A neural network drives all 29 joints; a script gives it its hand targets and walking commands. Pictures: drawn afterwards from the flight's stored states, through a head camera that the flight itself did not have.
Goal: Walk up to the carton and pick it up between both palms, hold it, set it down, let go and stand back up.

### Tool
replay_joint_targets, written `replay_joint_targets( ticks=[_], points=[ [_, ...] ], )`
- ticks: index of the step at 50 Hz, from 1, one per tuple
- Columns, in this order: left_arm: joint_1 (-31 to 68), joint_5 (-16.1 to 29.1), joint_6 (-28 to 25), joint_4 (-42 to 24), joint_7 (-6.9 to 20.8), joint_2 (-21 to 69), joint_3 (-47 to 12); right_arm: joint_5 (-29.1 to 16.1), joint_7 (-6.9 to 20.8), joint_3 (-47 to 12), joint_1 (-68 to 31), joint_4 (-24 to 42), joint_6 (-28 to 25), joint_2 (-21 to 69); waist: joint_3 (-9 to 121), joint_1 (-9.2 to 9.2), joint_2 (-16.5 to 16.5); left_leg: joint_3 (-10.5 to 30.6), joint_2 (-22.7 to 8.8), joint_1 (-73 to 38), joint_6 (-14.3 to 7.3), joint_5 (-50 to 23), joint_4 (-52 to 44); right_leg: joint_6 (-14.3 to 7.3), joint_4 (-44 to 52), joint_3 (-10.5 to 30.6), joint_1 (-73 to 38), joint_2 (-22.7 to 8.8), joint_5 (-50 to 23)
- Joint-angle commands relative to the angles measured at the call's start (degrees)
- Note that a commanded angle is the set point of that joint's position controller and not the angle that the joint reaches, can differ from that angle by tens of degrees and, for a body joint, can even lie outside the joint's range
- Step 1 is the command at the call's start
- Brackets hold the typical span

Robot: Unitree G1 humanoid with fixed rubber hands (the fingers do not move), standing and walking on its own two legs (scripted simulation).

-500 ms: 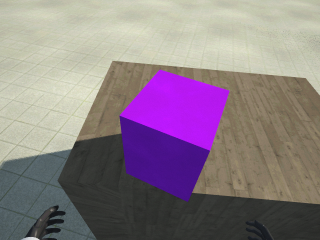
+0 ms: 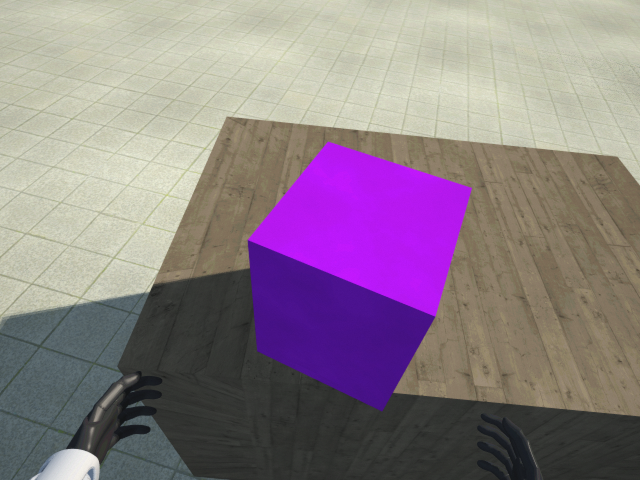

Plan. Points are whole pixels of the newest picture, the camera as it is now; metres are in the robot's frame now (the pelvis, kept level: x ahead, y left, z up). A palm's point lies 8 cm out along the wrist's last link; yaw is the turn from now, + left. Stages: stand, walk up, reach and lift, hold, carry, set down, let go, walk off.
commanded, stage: reach and lift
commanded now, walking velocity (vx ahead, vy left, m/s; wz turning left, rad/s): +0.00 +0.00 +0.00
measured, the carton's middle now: (355, 276) +0.39 -0.03 +0.04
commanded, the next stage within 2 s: none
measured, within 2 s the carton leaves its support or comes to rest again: neither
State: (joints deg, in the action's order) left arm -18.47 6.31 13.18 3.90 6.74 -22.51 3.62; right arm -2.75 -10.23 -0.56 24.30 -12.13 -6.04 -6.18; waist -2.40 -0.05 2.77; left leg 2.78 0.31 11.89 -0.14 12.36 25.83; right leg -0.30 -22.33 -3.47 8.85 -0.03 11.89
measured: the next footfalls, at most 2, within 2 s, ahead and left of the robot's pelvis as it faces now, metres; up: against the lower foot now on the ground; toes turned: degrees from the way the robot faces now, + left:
none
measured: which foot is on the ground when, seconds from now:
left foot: down 0.00-1.00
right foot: down 0.00-1.00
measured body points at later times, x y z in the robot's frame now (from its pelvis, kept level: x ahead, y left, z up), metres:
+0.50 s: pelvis +0.01 +0.00 +0.00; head +0.02 +0.03 +0.45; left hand +0.22 +0.26 +0.03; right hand +0.17 -0.18 +0.03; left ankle +0.02 +0.11 -0.74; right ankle +0.00 -0.12 -0.74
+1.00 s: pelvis +0.03 +0.00 +0.00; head +0.05 +0.03 +0.45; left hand +0.27 +0.24 +0.06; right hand +0.22 -0.18 +0.05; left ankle +0.02 +0.11 -0.74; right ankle +0.00 -0.12 -0.74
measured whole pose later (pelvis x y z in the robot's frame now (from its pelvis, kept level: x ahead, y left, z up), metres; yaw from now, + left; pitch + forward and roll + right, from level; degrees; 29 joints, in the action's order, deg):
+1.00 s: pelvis +0.03 +0.00 +0.00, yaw +0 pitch +0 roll -1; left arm -13.4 14.2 13.2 -12.5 10.3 -28.0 3.5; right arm -7.2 -20.1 -6.9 26.3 16.2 6.8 -1.9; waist -2.4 0.0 2.8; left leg 2.7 0.3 11.8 -0.5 14.4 25.9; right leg 0.0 -20.8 -3.5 8.1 0.0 13.1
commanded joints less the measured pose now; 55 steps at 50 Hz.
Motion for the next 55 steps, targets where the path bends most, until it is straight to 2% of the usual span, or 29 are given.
replay_joint_targets(
  ticks=[1,7,17,26,37,43,50,55],
  points=[
    [1.56,6.99,-4.80,-13.81,1.46,-14.66,5.47,-4.61,-4.26,-0.80,6.23,22.31,0.14,3.19,3.10,-0.86,-4.38,-7.76,-0.72,-7.64,-0.02,-5.03,-5.39,1.31,5.98,7.16,-6.56,-2.81,-8.23],
    [0.01,8.30,-5.28,-17.34,2.35,-15.87,6.25,-5.10,-6.66,-2.12,8.56,29.18,0.55,4.51,2.58,-1.67,-4.75,-7.07,-1.22,-7.38,-0.11,-4.05,-5.37,1.16,6.32,7.29,-5.87,-2.84,-7.70],
    [0.27,11.24,-6.85,-21.40,3.54,-17.55,6.08,-6.75,-8.79,-6.42,11.88,38.53,3.02,7.17,2.03,-2.62,-5.72,-5.92,-2.39,-6.68,-0.48,-1.22,-6.03,0.30,6.66,7.36,-4.93,-3.07,-4.46],
    [-0.65,12.03,-8.42,-24.94,4.16,-17.55,5.74,-6.64,-10.66,-7.23,13.61,44.38,3.36,8.17,2.91,-1.72,-5.64,-4.64,-2.99,-7.87,-0.37,-3.40,-4.80,0.13,6.60,7.17,-4.80,-2.74,-7.65],
    [5.63,14.00,-6.31,-27.13,3.09,-18.56,4.59,-7.23,-10.68,-5.34,5.42,47.07,7.37,5.75,4.15,-0.90,-6.77,-4.06,-3.49,-5.45,-0.70,-1.37,-5.95,-0.47,5.79,7.47,-6.32,-2.73,-6.69],
    [9.18,14.22,-3.10,-26.74,2.77,-18.66,4.73,-7.56,-11.00,-4.10,1.29,46.97,10.47,4.49,6.18,0.24,-6.38,-4.24,-3.27,-5.94,-0.53,-4.42,-5.55,-0.05,5.21,7.56,-7.87,-2.83,-11.69],
    [12.32,12.26,2.01,-28.12,3.30,-17.41,6.77,-9.47,-12.01,-3.84,-1.61,46.20,13.28,1.89,10.47,1.25,-6.41,-4.49,-2.45,-10.42,0.59,-16.29,-3.28,1.45,3.97,7.26,-10.98,-2.39,-25.79],
    [15.03,11.68,4.37,-30.02,3.20,-16.81,7.60,-10.25,-12.32,-2.71,-4.65,47.49,14.69,0.30,12.44,1.90,-7.11,-4.39,-2.07,-12.30,1.38,-21.71,-2.54,1.86,3.50,6.85,-11.96,-1.89,-31.42]
  ],
)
